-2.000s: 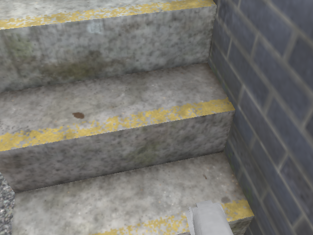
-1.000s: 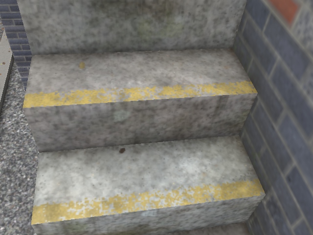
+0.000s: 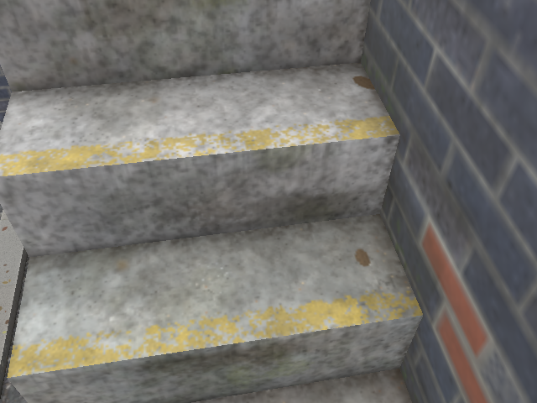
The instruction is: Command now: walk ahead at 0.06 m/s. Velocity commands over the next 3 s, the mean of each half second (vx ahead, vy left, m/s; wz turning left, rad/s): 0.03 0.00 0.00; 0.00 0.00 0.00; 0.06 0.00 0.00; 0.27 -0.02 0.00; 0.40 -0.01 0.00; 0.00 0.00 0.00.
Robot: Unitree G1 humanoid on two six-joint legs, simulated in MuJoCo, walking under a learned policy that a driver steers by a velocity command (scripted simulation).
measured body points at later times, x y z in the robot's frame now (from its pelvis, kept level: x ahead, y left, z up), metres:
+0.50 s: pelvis +0.06 +0.00 +0.05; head +0.06 -0.01 +0.50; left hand +0.21 +0.21 -0.06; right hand +0.14 -0.22 -0.09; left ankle +0.05 +0.09 -0.66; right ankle +0.09 -0.15 -0.66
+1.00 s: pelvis +0.06 -0.01 +0.06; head +0.06 -0.01 +0.51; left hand +0.21 +0.19 -0.05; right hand +0.13 -0.23 -0.08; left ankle +0.05 +0.09 -0.66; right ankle +0.09 -0.15 -0.66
